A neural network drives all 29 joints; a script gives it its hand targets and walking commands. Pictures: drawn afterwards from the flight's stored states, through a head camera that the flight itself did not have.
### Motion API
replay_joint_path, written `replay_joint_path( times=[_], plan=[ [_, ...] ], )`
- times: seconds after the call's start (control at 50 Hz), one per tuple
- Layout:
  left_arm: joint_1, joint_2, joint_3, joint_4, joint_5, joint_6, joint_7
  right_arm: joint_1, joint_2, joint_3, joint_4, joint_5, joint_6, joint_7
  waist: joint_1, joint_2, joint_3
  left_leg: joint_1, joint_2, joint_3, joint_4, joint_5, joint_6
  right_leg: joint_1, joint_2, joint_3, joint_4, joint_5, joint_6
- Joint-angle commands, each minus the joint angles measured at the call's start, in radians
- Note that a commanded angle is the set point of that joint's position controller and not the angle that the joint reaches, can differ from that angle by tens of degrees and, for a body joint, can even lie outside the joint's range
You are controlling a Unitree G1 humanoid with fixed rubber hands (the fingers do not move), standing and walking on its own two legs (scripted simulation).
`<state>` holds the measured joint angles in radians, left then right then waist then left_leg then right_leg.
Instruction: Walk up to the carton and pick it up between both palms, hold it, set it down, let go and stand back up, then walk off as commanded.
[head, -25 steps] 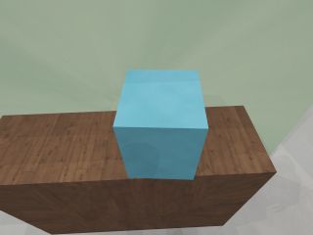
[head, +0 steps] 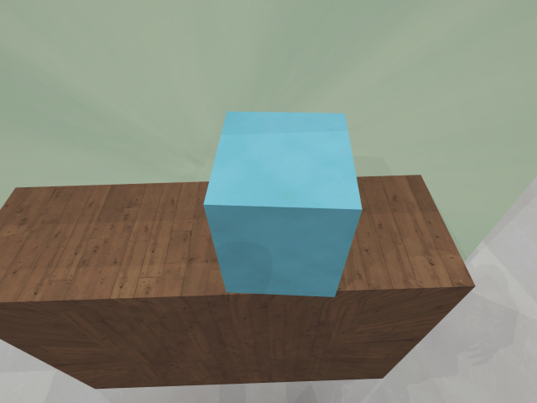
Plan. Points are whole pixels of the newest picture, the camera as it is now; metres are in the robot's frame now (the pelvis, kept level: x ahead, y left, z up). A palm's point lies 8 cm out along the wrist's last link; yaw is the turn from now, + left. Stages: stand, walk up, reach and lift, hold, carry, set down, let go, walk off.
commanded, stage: stand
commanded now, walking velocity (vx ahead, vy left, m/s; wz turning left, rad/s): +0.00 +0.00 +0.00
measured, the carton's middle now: (282, 207) +0.41 +0.00 +0.04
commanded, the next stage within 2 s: walk off in 0.26 s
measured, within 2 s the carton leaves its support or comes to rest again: neither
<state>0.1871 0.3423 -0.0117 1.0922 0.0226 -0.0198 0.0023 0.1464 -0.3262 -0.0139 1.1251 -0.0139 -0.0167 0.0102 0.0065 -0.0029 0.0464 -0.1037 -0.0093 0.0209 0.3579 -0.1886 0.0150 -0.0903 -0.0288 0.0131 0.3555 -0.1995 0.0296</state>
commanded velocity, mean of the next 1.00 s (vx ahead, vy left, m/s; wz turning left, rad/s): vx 0.00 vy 0.00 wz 0.00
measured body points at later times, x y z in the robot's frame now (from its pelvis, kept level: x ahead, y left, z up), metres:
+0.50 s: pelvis -0.01 +0.00 +0.00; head +0.00 +0.00 +0.45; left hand +0.06 +0.29 -0.14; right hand +0.06 -0.30 -0.14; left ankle +0.01 +0.11 -0.75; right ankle +0.00 -0.14 -0.75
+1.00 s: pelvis -0.11 -0.05 -0.03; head -0.02 -0.08 +0.40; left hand -0.02 +0.27 -0.13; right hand +0.00 -0.36 -0.18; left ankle -0.16 +0.10 -0.66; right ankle -0.05 -0.13 -0.75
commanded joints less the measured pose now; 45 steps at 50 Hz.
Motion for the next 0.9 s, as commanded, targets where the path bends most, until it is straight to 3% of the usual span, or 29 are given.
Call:
replay_joint_path(
  times=[0.0, 0.1, 0.12, 0.14, 0.18, 0.2, 0.28, 0.32, 0.42, 0.44, 0.5, 0.52, 0.56, 0.6, 0.62, 0.66, 0.68, 0.7, 0.72, 0.74, 0.76, 0.78, 0.82, 0.88],
  plan=[
    [-0.034, 0.218, 0.043, -0.057, 0.003, -0.025, 0.011, -0.050, -0.227, -0.041, -0.056, 0.003, -0.025, -0.012, -0.010, 0.004, -0.009, -0.028, 0.137, -0.131, -0.106, 0.024, 0.023, -0.047, -0.088, 0.072, -0.082, 0.050, -0.050],
    [-0.026, 0.222, 0.042, -0.046, 0.001, -0.029, 0.012, -0.039, -0.223, -0.041, -0.043, 0.007, -0.018, -0.009, -0.008, 0.022, -0.028, -0.007, 0.139, -0.121, -0.101, 0.066, 0.023, -0.048, -0.094, 0.077, -0.075, 0.077, -0.050],
    [-0.046, 0.214, 0.042, -0.044, 0.003, -0.023, 0.015, -0.061, -0.230, -0.044, -0.043, 0.004, -0.022, -0.010, -0.003, -0.018, -0.023, -0.009, 0.136, -0.124, -0.098, 0.069, 0.024, -0.045, -0.090, 0.068, -0.084, 0.068, -0.045],
    [-0.038, 0.219, 0.043, -0.047, 0.001, -0.025, 0.016, -0.049, -0.230, -0.042, -0.047, 0.007, -0.021, -0.009, -0.008, 0.008, -0.033, -0.006, 0.132, -0.116, -0.098, 0.067, 0.022, -0.043, -0.096, 0.079, -0.086, 0.067, -0.049],
    [-0.036, 0.214, 0.039, -0.042, -0.003, -0.023, 0.011, -0.065, -0.241, -0.044, -0.040, 0.002, -0.023, -0.011, -0.004, -0.016, -0.013, -0.015, 0.135, -0.124, -0.098, 0.031, 0.025, -0.055, -0.097, 0.078, -0.102, 0.046, -0.051],
    [-0.048, 0.226, 0.042, -0.036, -0.001, -0.026, 0.012, -0.052, -0.228, -0.041, -0.037, 0.005, -0.020, -0.012, -0.015, 0.006, -0.013, -0.013, 0.133, -0.120, -0.104, 0.047, 0.020, -0.059, -0.097, 0.084, -0.094, 0.045, -0.051],
    [-0.042, 0.213, 0.039, -0.037, -0.004, -0.024, 0.013, -0.061, -0.233, -0.041, -0.031, 0.008, -0.022, -0.011, -0.004, 0.017, -0.032, -0.015, 0.133, -0.121, -0.102, 0.062, 0.019, -0.032, -0.100, 0.083, -0.094, 0.077, -0.050],
    [-0.044, 0.211, 0.039, -0.028, -0.002, -0.022, 0.014, -0.056, -0.236, -0.041, -0.032, 0.006, -0.023, -0.010, -0.014, -0.013, -0.035, -0.002, 0.138, -0.121, -0.103, 0.073, 0.019, -0.040, -0.099, 0.079, -0.088, 0.078, -0.053],
    [-0.063, 0.218, 0.040, -0.030, -0.004, -0.024, 0.014, -0.072, -0.235, -0.040, -0.026, 0.005, -0.019, -0.011, -0.001, 0.015, -0.026, -0.016, 0.143, -0.119, -0.115, 0.042, 0.022, -0.047, -0.100, 0.081, -0.095, 0.048, -0.050],
    [-0.068, 0.240, 0.099, -0.132, -0.005, 0.014, 0.008, -0.044, -0.275, -0.072, -0.145, 0.018, 0.017, -0.007, -0.019, 0.034, 0.083, -0.134, 0.127, -0.105, 0.033, 0.389, 0.038, -0.124, -0.069, 0.046, 0.077, 0.296, -0.091],
    [-0.005, 0.215, 0.103, -0.189, -0.003, 0.028, 0.016, 0.019, -0.293, -0.091, -0.192, 0.022, 0.027, -0.015, -0.023, 0.074, -0.056, -0.096, 0.201, -0.141, 0.067, 0.571, 0.121, -0.079, -0.003, 0.014, 0.274, 0.297, -0.094],
    [0.011, 0.209, 0.104, -0.202, 0.001, 0.034, 0.014, 0.024, -0.306, -0.097, -0.222, 0.019, 0.033, -0.017, -0.021, 0.095, -0.090, -0.120, 0.240, -0.177, 0.062, 0.554, 0.158, -0.074, 0.024, -0.001, 0.351, 0.186, -0.084],
    [0.014, 0.182, 0.103, -0.231, 0.008, 0.055, 0.011, -0.001, -0.332, -0.108, -0.271, 0.006, 0.042, -0.018, -0.029, 0.228, -0.077, -0.190, 0.346, -0.278, 0.004, 0.486, 0.247, -0.147, 0.097, -0.013, 0.523, -0.288, -0.062],
    [0.046, 0.201, 0.107, -0.248, 0.012, 0.065, 0.005, -0.027, -0.342, -0.116, -0.331, -0.008, 0.044, -0.024, -0.026, 0.219, -0.101, -0.195, 0.369, -0.307, 0.056, 0.503, 0.286, -0.191, 0.082, 0.038, 0.608, -0.355, -0.067],
    [0.076, 0.202, 0.112, -0.244, 0.007, 0.061, 0.004, -0.052, -0.328, -0.116, -0.344, -0.015, 0.047, -0.032, -0.007, 0.219, -0.106, -0.174, 0.349, -0.276, 0.104, 0.531, 0.263, -0.192, 0.051, 0.070, 0.552, -0.321, -0.060],
    [0.135, 0.202, 0.106, -0.242, 0.009, 0.045, 0.005, -0.093, -0.308, -0.115, -0.378, -0.021, 0.056, -0.041, 0.034, 0.154, -0.143, -0.134, 0.265, -0.212, 0.248, 0.485, 0.176, -0.132, 0.007, 0.062, 0.264, -0.162, -0.049],
    [0.154, 0.239, 0.123, -0.238, 0.014, 0.038, 0.003, -0.078, -0.289, -0.112, -0.381, -0.015, 0.064, -0.036, 0.051, 0.052, -0.144, -0.227, 0.166, -0.132, 0.362, 0.357, 0.094, -0.001, -0.055, 0.129, 0.085, 0.064, -0.055],
    [0.134, 0.290, 0.135, -0.253, 0.019, 0.036, 0.007, -0.007, -0.234, -0.100, -0.380, -0.010, 0.076, -0.030, 0.017, -0.176, -0.146, -0.377, -0.009, -0.075, 0.495, -0.203, 0.037, 0.093, -0.191, 0.341, 0.028, 0.437, -0.095],
    [0.070, 0.363, 0.148, -0.289, 0.021, 0.033, 0.009, 0.017, -0.227, -0.103, -0.386, -0.006, 0.091, -0.042, 0.014, -0.228, -0.129, -0.407, -0.123, -0.097, 0.708, -0.491, -0.002, -0.021, -0.337, 0.524, 0.022, 0.529, -0.183],
    [0.025, 0.394, 0.154, -0.303, 0.032, 0.030, 0.021, 0.010, -0.265, -0.115, -0.368, 0.004, 0.100, -0.056, 0.021, -0.209, -0.098, -0.365, -0.126, -0.213, 0.833, -0.491, 0.011, -0.141, -0.362, 0.579, 0.015, 0.483, -0.246],
    [-0.017, 0.359, 0.146, -0.322, 0.031, 0.031, 0.033, 0.012, -0.270, -0.121, -0.364, 0.012, 0.103, -0.058, 0.002, -0.151, -0.052, -0.382, -0.135, -0.271, 0.888, -0.469, 0.022, -0.147, -0.330, 0.472, 0.051, 0.478, -0.220],
    [-0.051, 0.313, 0.135, -0.329, 0.024, 0.027, 0.036, 0.016, -0.266, -0.120, -0.358, 0.017, 0.098, -0.060, -0.023, -0.118, -0.032, -0.429, -0.133, -0.283, 0.914, -0.420, 0.029, -0.099, -0.284, 0.377, 0.082, 0.488, -0.188],
    [-0.073, 0.275, 0.126, -0.358, 0.021, 0.030, 0.038, 0.095, -0.287, -0.123, -0.365, 0.018, 0.095, -0.054, -0.033, -0.151, -0.083, -0.456, -0.120, -0.250, 0.947, -0.362, 0.005, 0.003, -0.251, 0.302, 0.132, 0.450, -0.201],
    [-0.031, 0.275, 0.133, -0.387, 0.022, 0.028, 0.043, 0.087, -0.284, -0.131, -0.375, 0.002, 0.097, -0.048, -0.009, -0.094, -0.132, -0.480, -0.113, -0.256, 1.005, -0.330, -0.029, 0.084, -0.279, 0.342, 0.149, 0.361, -0.236]
  ],
)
